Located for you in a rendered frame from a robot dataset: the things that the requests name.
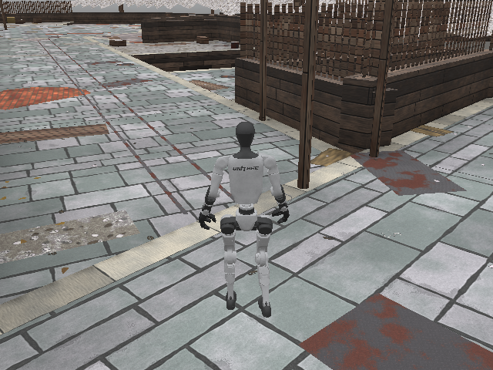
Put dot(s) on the robot left upper arm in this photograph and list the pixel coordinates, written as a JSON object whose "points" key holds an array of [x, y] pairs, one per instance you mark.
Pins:
{"points": [[217, 176]]}

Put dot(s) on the robot right foot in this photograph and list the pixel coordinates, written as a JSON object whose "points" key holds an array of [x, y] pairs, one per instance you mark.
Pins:
{"points": [[266, 311]]}

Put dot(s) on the robot left forearm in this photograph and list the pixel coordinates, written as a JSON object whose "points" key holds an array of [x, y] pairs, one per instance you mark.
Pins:
{"points": [[208, 203]]}

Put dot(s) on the robot right forearm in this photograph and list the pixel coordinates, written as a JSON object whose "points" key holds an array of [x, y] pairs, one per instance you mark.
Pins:
{"points": [[281, 201]]}

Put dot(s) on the right robot thigh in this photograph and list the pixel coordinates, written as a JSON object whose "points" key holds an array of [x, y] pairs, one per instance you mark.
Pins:
{"points": [[264, 229]]}

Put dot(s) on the robot right hand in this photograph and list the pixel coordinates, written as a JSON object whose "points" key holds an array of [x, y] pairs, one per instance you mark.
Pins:
{"points": [[278, 212]]}

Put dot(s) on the robot right upper arm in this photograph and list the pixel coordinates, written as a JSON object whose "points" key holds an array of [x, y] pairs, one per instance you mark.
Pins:
{"points": [[270, 163]]}

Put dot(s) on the robot left hand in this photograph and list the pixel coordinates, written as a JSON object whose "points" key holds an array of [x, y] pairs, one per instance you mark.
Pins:
{"points": [[206, 218]]}

